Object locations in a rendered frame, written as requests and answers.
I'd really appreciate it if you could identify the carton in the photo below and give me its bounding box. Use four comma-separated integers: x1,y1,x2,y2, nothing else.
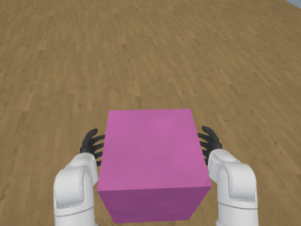
97,108,212,224

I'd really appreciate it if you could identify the robot right hand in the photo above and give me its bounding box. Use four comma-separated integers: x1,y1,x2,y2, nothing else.
197,125,223,167

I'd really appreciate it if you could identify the robot left forearm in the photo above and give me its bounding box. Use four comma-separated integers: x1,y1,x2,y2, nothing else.
53,153,99,226

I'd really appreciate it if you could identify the robot right forearm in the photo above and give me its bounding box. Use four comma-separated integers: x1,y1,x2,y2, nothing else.
208,149,259,226

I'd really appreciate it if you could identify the robot left hand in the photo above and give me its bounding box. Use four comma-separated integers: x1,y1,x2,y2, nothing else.
80,128,105,167

